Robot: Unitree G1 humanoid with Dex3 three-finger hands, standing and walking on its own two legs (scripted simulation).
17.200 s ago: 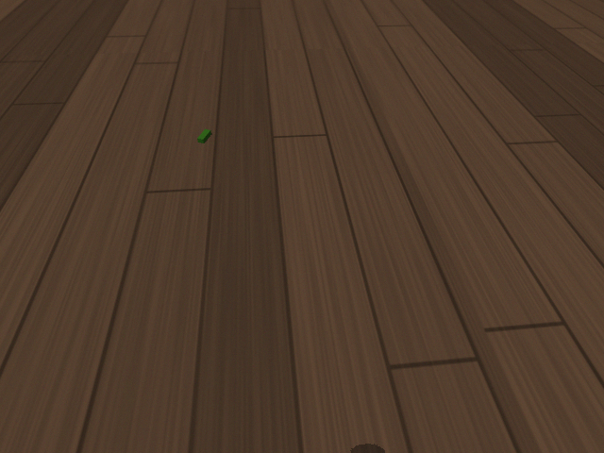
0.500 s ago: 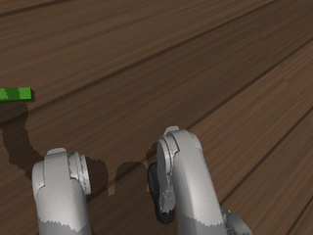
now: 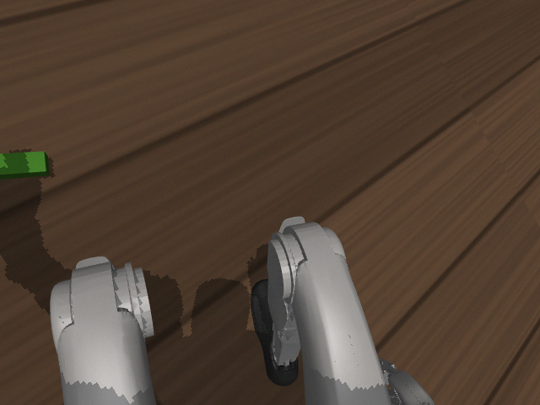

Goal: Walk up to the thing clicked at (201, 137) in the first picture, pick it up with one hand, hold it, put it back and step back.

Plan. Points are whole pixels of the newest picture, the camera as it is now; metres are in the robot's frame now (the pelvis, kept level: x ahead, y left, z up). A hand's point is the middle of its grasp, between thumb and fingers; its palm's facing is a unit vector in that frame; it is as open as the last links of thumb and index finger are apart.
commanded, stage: rise first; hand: left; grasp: from above
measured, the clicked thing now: (13, 165) +0.49 +0.30 -0.30
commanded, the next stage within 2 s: approach in 0.60 s
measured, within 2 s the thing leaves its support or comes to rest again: neither
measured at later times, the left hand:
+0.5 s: hand out of the picture +0.44 +0.35 -0.18, palm faces -0.46 -0.08 -0.88, open 13.2 cm
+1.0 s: hand out of the picture +0.48 +0.31 -0.16, palm faces -0.42 -0.05 -0.91, open 12.9 cm
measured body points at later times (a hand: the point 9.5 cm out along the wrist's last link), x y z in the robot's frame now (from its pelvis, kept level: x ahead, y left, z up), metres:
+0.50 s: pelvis +0.00 +0.00 +0.00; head +0.24 +0.11 +0.37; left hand +0.46 +0.35 -0.12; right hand +0.06 -0.27 -0.08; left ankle +0.06 +0.12 -0.28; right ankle +0.11 -0.15 -0.27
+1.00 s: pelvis +0.00 +0.00 +0.01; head +0.23 +0.11 +0.37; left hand +0.49 +0.31 -0.11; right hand +0.05 -0.27 -0.07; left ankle +0.06 +0.12 -0.28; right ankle +0.11 -0.15 -0.27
